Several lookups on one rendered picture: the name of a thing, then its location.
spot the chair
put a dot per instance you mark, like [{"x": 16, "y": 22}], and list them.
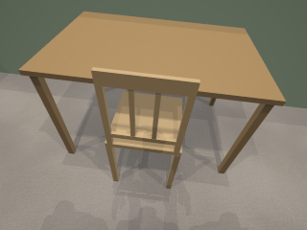
[{"x": 145, "y": 122}]

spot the table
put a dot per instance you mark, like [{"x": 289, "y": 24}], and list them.
[{"x": 223, "y": 58}]

